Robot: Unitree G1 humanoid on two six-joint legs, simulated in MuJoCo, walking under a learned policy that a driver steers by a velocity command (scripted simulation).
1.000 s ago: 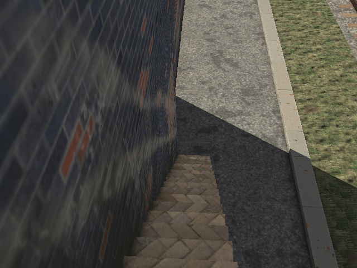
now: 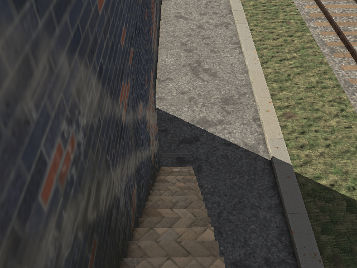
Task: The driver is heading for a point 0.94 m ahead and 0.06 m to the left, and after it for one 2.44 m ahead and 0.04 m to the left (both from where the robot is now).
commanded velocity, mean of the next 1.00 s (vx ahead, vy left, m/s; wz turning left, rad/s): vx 0.45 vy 0.00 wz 0.08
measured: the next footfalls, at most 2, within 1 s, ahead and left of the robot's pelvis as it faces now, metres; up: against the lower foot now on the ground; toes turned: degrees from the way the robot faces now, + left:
left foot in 0.72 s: +0.42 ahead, +0.03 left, -0.43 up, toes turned -9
right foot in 0.92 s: +0.57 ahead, -0.19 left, -0.47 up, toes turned +8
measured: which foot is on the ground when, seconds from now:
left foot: up 0.00-0.70, down 0.72-0.94, up 0.96-1.00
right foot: down 0.00-0.64, up 0.66-0.90, down 0.92-1.00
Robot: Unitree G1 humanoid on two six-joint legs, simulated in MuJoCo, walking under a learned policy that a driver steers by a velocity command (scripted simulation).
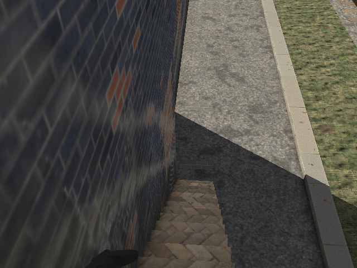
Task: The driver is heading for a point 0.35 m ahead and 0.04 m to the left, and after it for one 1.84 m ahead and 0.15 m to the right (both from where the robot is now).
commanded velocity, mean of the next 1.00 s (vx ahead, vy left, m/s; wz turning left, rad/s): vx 0.16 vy -0.03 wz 0.11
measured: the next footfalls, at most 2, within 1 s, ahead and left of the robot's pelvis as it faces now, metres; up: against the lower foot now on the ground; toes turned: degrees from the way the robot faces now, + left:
left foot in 0.20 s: +0.34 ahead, +0.05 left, -0.39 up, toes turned -4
right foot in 0.42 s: +0.57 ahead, -0.19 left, -0.61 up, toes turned +28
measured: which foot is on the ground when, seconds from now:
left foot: up 0.00-0.18, down 0.20-0.44, up 0.46-0.70, down 0.72-1.00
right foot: down 0.00-0.02, up 0.04-0.40, down 0.42-0.72, up 0.74-1.00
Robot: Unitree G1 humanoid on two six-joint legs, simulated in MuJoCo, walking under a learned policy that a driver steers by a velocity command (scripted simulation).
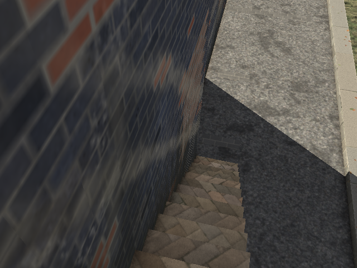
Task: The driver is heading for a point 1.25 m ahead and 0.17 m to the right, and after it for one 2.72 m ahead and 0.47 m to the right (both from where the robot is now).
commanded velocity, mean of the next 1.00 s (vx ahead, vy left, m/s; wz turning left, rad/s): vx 0.48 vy -0.01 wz -0.38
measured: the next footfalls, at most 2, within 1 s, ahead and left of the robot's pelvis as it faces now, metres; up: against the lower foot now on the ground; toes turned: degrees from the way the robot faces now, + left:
right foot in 0.16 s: +0.11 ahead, -0.14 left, -0.21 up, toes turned -5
left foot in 0.62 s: +0.38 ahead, +0.04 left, -0.43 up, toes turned -22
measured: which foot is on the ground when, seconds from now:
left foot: down 0.00-0.14, up 0.16-0.60, down 0.62-0.96, up 0.98-1.00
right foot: up 0.00-0.14, down 0.16-0.62, up 0.64-0.96, down 0.98-1.00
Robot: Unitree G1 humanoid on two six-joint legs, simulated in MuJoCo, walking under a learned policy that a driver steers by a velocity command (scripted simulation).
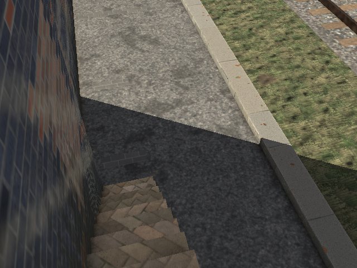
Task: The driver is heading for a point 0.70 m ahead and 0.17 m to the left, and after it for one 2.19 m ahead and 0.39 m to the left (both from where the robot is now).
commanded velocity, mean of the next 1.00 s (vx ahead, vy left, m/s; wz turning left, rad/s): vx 0.33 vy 0.01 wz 0.19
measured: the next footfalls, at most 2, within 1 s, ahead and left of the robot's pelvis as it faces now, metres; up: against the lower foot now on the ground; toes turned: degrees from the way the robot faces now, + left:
left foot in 0.38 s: +0.24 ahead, +0.22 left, -0.20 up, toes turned +9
right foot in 0.78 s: +0.51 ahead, +0.11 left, -0.43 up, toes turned +16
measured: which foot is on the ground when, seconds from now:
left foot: up 0.00-0.36, down 0.38-0.80, up 0.82-1.00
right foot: down 0.00-0.36, up 0.38-0.76, down 0.78-1.00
